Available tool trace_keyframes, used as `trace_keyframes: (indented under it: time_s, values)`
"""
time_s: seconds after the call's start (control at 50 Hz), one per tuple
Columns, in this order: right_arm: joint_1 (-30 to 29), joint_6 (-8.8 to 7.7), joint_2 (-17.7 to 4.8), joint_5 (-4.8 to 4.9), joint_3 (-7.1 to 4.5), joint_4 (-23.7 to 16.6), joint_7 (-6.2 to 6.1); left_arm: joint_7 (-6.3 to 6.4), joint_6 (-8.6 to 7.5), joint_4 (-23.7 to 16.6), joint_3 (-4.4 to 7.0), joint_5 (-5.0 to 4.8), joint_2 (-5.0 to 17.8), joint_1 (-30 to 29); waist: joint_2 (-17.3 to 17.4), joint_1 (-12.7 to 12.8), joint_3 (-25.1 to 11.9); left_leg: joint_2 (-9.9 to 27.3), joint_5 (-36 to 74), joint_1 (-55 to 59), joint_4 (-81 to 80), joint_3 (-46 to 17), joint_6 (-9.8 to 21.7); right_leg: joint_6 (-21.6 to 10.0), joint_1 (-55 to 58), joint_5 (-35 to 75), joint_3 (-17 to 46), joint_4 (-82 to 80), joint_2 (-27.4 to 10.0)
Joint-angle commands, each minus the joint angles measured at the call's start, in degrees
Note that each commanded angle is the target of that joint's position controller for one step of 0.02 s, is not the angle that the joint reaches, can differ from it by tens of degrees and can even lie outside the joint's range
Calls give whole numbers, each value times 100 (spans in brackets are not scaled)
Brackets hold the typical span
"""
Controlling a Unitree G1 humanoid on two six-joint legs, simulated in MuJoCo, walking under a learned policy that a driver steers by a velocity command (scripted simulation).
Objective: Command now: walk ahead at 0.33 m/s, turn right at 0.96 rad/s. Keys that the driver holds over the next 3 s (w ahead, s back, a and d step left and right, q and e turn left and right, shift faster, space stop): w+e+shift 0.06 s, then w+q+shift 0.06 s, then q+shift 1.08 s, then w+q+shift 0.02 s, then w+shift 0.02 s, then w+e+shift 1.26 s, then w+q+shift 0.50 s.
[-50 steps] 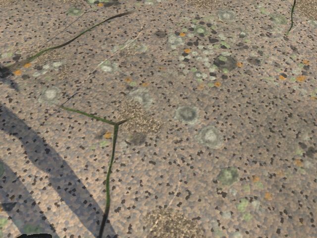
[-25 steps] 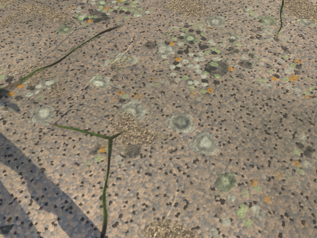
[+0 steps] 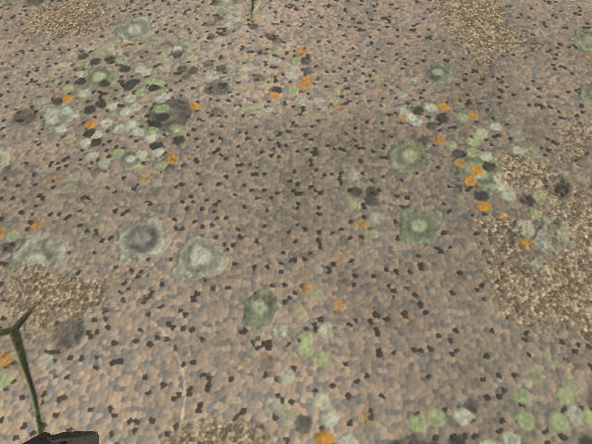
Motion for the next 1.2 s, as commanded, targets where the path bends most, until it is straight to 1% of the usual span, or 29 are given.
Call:
trace_keyframes:
  time_s: [0.02, 0.04, 0.06, 0.08, 0.1, 0.2, 0.32, 0.4, 0.44, 0.46, 0.48, 0.5, 0.52, 0.54, 0.56, 0.6, 0.66, 0.72, 0.82, 0.86, 0.88, 0.9, 0.92, 0.94, 0.96, 1.0, 1.04, 1.1, 1.2]
  values:
    - [-1170, -512, -550, 176, -39, -1088, 90, 0, -495, 16, 371, 79, 1330, 1704, -1071, 926, -1129, -574, -170, -4025, 2386, -1482, 265, -1882, 3407, -3630, 4972, -2896, -2136]
    - [-1065, -592, -710, 166, -90, -1015, 99, 5, -570, -8, 254, 43, 1084, 1380, -911, 659, -695, -487, 201, -3801, 2028, -1441, 380, -1649, 2823, -3343, 4578, -2897, -1959]
    - [-842, -628, -750, 26, -120, -854, 85, 38, -578, -78, 161, 19, 896, 993, -751, 387, -448, -352, 539, -3377, 1537, -1456, 377, -1433, 2249, -2729, 4024, -2810, -1695]
    - [-538, -634, -746, -59, -134, -690, 97, 102, -590, -123, 63, 92, 706, 665, -858, 159, -391, -235, 1031, -2922, 1112, -1361, 332, -1266, 1848, -2124, 3346, -2813, -1443]
    - [-357, -625, -683, -98, -120, -531, 127, 158, -613, -148, 9, 190, 611, 559, -902, 113, -457, -261, 1559, -2609, 928, -1152, 242, -1155, 1702, -1637, 2882, -2856, -1235]
    - [-589, -477, -178, -50, 149, -355, 135, 249, -726, 224, -68, 329, 670, 952, -823, 371, -168, -281, 3138, -2184, -397, -783, -65, -827, 1462, 1434, 1318, -2786, -918]
    - [-833, -421, -161, 91, 233, -420, 343, 230, -726, 568, -66, 348, 791, 1042, -665, 598, 36, -436, 3548, -1731, -1402, -765, 159, -692, 1608, 2764, 454, -2604, -1152]
    - [-577, -391, -409, -12, 116, -564, 500, 390, -532, 535, 4, 213, 909, 776, -761, 395, -306, -725, 2560, -1624, -1640, -414, 414, -499, 2304, 4678, 223, -1494, -1286]
    - [543, -387, -728, -14, -65, -321, 447, 497, -432, 428, -5, 199, 855, 600, -689, -142, -949, -1182, 2508, -331, -2002, -234, 683, -219, 2123, 5567, -1, 134, -1020]
    - [1214, -395, -1011, -14, -170, -272, 340, 515, -465, 310, -61, 242, 748, 642, -209, -492, -1394, -823, 3705, 991, -2389, -1002, 1011, 131, 1204, 4279, -118, 1683, -661]
    - [1085, -387, -1586, -38, -234, -423, 244, 403, -540, 118, -253, 542, 12, 1394, 1406, 229, -2042, 830, 5915, 2892, -2115, -3718, 2138, 631, -994, -1378, -3, 3788, 545]
    - [1170, -356, -1339, -107, -180, -565, 248, 290, -646, 143, -253, 417, 485, 1386, 1135, -132, -3090, 1239, 4680, 3664, -2722, -5264, 2790, 682, -1686, -1923, 1193, 4870, 779]
    - [845, -296, -1072, -62, -134, -680, 198, 223, -699, 36, -185, 237, 792, 862, 619, -278, -2642, 993, 3655, 3248, -2904, -4639, 2494, 578, -1966, -1372, 1414, 4846, 393]
    - [538, -219, -856, 33, -69, -742, 135, 228, -697, -76, -201, 244, 775, 476, 92, -196, -1966, 697, 2961, 2457, -3067, -4127, 2188, 532, -2021, -959, 1318, 4456, 200]
    - [275, -143, -761, 68, -23, -832, 80, 261, -663, -103, -208, 318, 714, 269, -289, -42, -1476, 465, 2735, 1611, -3239, -3796, 1997, 528, -1891, -724, 1267, 3972, 53]
    - [-82, -45, -744, 11, -14, -926, 7, 265, -561, -105, -199, 351, 637, 297, -88, 280, -983, 19, 2780, 479, -3460, -3358, 1796, 554, -1257, -544, 1178, 2936, 0]
    - [-106, 67, -922, -15, -106, -931, -96, 307, -547, 59, -265, 358, 375, 430, 139, 301, -1066, -238, 3827, 41, -3250, -3070, 1748, 786, -792, -443, 994, 1730, 213]
    - [-153, 218, -1043, 73, -162, -947, -199, 317, -497, 136, -242, 309, 390, 344, 307, 243, -1311, -390, 2979, -58, -3121, -3216, 1490, 883, -485, 234, 1093, 1065, 350]
    - [-161, 352, -971, 68, -159, -990, -219, 267, -577, 108, -151, 241, 446, 6, 787, 65, -1146, -543, 2058, -37, -2886, -3779, 1169, 764, -14, 394, 1220, -142, 469]
    - [-272, 373, -892, 97, -144, -1034, -206, 248, -648, 210, -55, 206, 540, 250, 892, 226, -1123, -672, 2044, -12, -2569, -3973, 985, 631, 578, 791, 1191, -1202, 372]
    - [-181, 374, -706, 120, -88, -1036, -191, 267, -661, 266, 28, 237, 725, 394, 656, 245, -1182, -936, 1404, -291, -2120, -3792, 776, 444, 1191, 1150, 1379, -1792, -103]
    - [366, 382, -291, 55, 22, -951, -158, 319, -598, 149, 102, 325, 1077, 280, -516, -76, -1443, -1517, -301, -853, -785, -2917, 476, -97, 1899, 1299, 2525, -1913, -1466]
    - [285, 300, -553, 66, -44, -1195, -102, 304, -532, 156, 117, 564, 1196, 166, -1903, -231, -1098, -1796, -697, -1866, 379, -2074, 241, -872, 1547, 1401, 3840, -2275, -2184]
    - [316, 255, -1040, 38, -168, -1073, -76, 330, -532, 16, 74, 546, 894, -62, -1539, -192, -914, -1253, -258, -2043, 1209, -1918, 46, -1041, 1379, 1106, 3671, -2276, -2246]
    - [295, 288, -1173, 89, -224, -932, -72, 389, -504, -56, -3, 478, 599, -263, -1117, -141, -761, -1091, 210, -2040, 1526, -1777, -54, -852, 1208, 812, 2895, -2183, -1847]
    - [474, 398, -911, 67, -171, -785, -95, 494, -431, -105, -52, 348, 484, -422, -844, -99, -612, -943, 738, -2145, 2235, -1492, -240, -664, 1156, 1012, 1996, -2097, -1400]
    - [267, 408, -666, 112, -75, -902, -68, 551, -385, -55, -62, 381, 510, -234, -894, 62, -536, -727, 984, -2228, 2115, -1093, -336, -716, 1245, 1465, 1366, -2169, -1264]
    - [-157, 376, -508, 116, 0, -1106, -43, 547, -322, 75, 17, 429, 663, 173, -1021, 389, -703, -434, 983, -2385, 1494, -938, -466, -927, 1904, 1790, 1096, -2175, -1505]
    - [-186, 402, -370, 69, 48, -1141, 48, 405, -311, 149, 167, 368, 920, 11, -1108, 368, -893, -243, 939, -1512, 288, -652, -336, -927, 1816, 1982, 414, -2142, -1788]
Next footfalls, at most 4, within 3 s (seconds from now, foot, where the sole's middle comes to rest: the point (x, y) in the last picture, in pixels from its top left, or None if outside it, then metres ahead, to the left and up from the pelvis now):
0.46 left None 0.36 0.09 -0.76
0.88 right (369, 417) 0.46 -0.11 -0.76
1.36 left None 0.24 0.06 -0.76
1.80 right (224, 345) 0.64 0.21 -0.76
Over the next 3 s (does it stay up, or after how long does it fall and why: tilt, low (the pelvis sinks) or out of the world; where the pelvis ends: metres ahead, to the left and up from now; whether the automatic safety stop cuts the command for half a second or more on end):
stays up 1.52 0.30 0.01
